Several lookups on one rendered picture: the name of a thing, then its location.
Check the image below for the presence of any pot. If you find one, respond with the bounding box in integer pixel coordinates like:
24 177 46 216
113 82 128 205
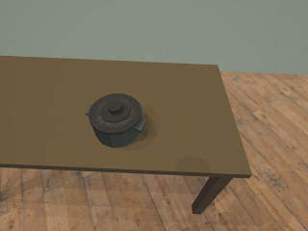
85 103 147 148

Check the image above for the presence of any knob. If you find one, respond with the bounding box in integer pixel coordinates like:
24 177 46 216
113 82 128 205
108 101 121 114

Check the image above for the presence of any lid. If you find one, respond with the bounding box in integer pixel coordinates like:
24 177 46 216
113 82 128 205
89 93 142 135

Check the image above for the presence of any table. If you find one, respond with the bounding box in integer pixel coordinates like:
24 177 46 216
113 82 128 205
0 55 252 215

